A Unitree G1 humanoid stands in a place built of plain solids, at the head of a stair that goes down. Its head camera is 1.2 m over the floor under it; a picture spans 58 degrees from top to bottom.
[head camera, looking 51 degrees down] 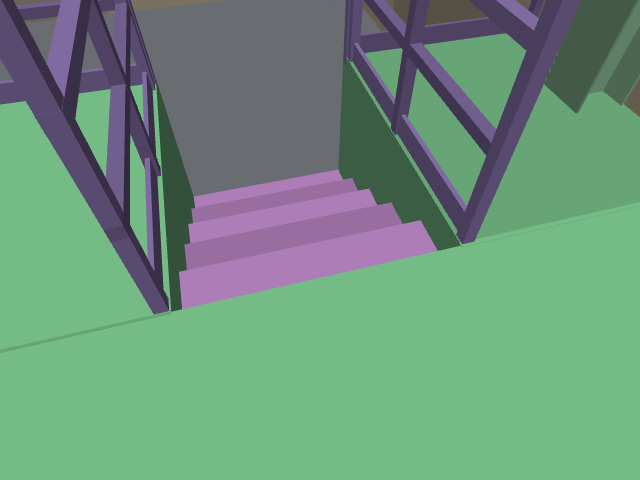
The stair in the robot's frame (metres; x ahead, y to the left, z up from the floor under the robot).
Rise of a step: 0.17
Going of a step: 0.28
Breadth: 1.02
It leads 15 degrees to the left of straight ahead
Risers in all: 6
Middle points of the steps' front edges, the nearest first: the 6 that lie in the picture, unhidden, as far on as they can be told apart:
0.82 -0.01 0.00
1.09 0.06 -0.17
1.36 0.13 -0.34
1.63 0.21 -0.51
1.90 0.28 -0.68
2.17 0.36 -0.85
